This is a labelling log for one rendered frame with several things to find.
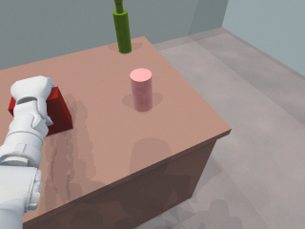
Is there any left robot upper arm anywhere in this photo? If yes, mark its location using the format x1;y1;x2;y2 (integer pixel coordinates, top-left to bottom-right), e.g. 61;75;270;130
0;165;43;229

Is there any robot left forearm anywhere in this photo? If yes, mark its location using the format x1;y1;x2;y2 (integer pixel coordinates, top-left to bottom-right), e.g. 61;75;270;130
0;94;49;170

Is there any robot left hand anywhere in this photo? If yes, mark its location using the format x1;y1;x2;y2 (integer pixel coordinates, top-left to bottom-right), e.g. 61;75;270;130
10;75;55;127

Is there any sponge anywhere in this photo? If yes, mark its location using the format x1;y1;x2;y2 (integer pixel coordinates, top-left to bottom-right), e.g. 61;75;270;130
8;86;73;136

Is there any table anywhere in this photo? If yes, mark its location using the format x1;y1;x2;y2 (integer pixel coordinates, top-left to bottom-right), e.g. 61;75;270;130
0;36;232;229

